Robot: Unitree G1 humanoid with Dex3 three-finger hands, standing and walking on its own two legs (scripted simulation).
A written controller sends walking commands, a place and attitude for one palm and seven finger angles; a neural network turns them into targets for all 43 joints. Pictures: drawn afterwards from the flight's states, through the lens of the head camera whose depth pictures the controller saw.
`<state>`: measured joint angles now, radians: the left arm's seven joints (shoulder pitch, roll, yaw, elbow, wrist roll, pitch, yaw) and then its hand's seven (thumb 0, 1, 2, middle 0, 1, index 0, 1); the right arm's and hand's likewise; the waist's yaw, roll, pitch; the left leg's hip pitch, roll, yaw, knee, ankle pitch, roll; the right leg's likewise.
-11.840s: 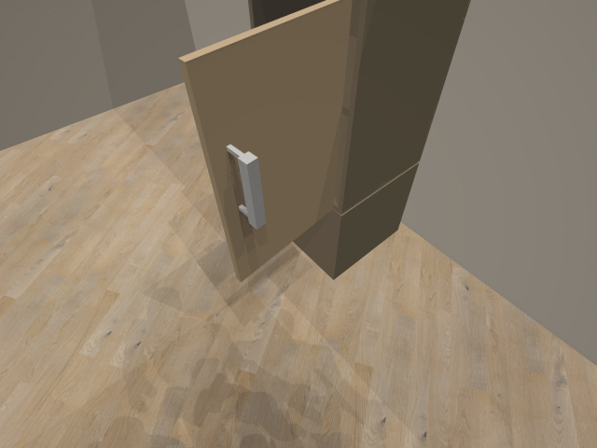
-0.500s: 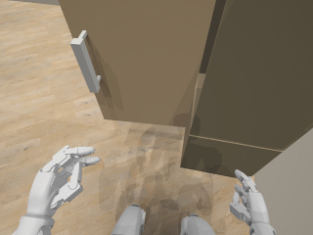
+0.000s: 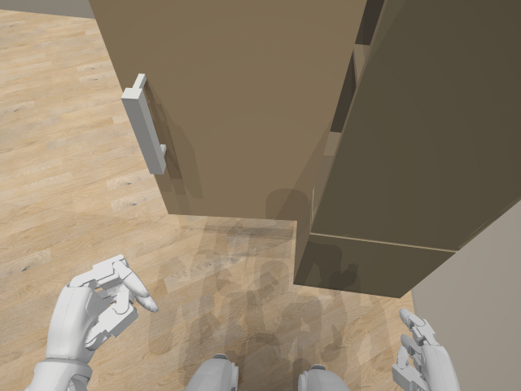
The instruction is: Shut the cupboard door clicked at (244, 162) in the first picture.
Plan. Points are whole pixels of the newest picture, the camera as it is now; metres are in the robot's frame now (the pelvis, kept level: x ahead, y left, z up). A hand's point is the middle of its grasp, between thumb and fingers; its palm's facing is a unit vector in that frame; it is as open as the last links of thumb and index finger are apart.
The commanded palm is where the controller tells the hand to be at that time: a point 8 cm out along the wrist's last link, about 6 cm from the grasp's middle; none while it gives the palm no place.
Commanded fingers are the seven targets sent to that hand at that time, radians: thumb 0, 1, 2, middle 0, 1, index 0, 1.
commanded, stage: raise the hand and make a fist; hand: left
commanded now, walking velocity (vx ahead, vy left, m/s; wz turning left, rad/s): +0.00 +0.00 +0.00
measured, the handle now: (150, 127) +0.52 +0.24 +0.08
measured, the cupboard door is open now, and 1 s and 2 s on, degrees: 95 95 95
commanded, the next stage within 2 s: bring the fist close to the handle in 0.82 s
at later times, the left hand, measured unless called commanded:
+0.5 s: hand (131, 280) +0.24 +0.18 +0.08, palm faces +0.01 -1.00 -0.05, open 3.1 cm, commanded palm +0.22 +0.24 +0.08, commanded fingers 0.00 0.90 0.90 -1.30 -1.50 -1.30 -1.50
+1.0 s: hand (151, 284) +0.24 +0.16 +0.08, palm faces +0.02 -1.00 -0.05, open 3.1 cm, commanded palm +0.23 +0.22 +0.08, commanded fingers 0.00 0.90 0.90 -1.30 -1.50 -1.30 -1.50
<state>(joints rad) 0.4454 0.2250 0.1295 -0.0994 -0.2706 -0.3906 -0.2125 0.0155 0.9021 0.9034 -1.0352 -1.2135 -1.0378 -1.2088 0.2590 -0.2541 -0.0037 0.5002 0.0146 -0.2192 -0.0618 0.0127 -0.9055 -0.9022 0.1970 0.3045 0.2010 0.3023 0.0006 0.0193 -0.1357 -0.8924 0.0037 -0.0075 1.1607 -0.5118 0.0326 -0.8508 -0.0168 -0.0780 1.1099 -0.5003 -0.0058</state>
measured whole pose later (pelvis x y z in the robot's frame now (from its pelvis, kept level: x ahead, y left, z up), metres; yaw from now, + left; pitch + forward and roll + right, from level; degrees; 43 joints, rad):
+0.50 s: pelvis +0.02 -0.01 +0.02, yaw +0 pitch +12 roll -2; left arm 0.37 0.25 0.16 -0.08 -0.28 -0.30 -0.24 0.01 0.90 0.90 -1.30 -1.50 -1.30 -1.49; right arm 0.28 -0.24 0.04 0.48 0.02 -0.16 -0.05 0.01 -0.90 -0.90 0.20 0.30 0.20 0.30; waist 0.01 0.04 -0.13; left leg -0.79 0.00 -0.02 1.07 -0.50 0.02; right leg -0.75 -0.01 -0.08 1.02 -0.49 -0.01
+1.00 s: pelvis +0.02 -0.03 +0.01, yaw +0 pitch +13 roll -1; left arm 0.37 0.23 0.16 -0.04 -0.28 -0.35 -0.24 0.01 0.90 0.90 -1.30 -1.50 -1.31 -1.50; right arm 0.27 -0.25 0.02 0.49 0.02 -0.17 -0.06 0.01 -0.91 -0.90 0.20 0.30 0.20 0.30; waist 0.01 0.04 -0.14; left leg -0.79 0.02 -0.02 1.07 -0.50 -0.01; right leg -0.76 0.00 -0.09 1.05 -0.50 -0.04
